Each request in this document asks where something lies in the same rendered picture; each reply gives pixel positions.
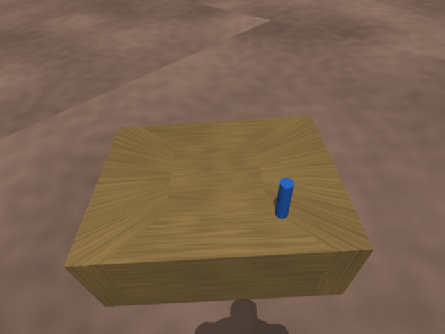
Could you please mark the can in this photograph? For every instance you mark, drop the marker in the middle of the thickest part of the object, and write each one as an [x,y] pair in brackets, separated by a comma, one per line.
[284,197]

